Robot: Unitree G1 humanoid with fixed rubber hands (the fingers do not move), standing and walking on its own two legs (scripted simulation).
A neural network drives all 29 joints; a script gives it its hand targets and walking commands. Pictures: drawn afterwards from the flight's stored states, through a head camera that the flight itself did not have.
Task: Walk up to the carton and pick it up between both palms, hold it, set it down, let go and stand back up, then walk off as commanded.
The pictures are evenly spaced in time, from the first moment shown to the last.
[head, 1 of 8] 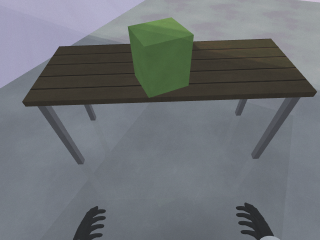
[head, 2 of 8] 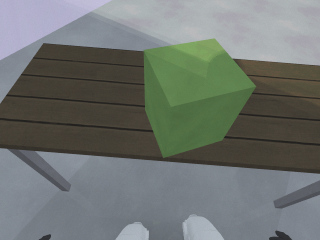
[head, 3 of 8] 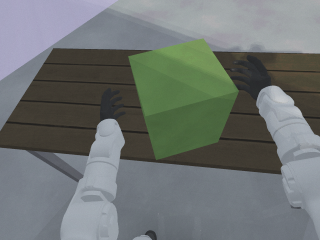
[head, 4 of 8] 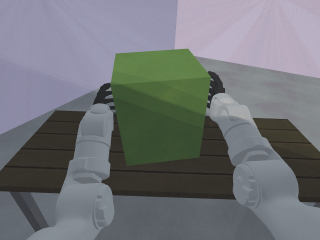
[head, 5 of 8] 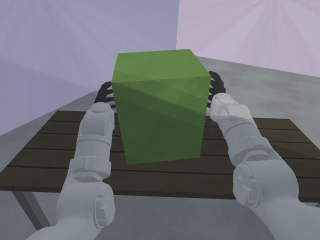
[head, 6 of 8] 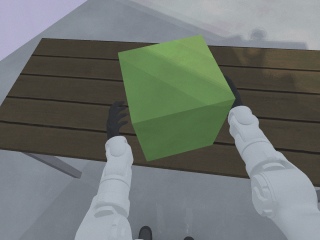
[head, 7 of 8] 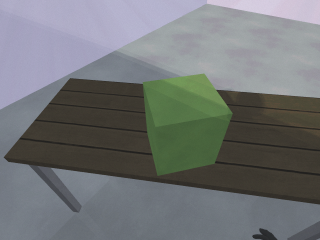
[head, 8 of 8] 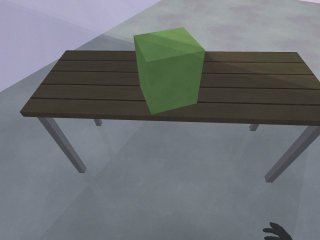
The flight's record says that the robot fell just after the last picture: no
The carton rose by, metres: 0.22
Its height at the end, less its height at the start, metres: +0.00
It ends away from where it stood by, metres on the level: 0.01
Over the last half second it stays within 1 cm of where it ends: yes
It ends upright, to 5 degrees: yes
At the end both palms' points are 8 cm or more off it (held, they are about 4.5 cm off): yes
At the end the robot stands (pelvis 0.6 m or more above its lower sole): yes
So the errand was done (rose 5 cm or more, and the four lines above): yes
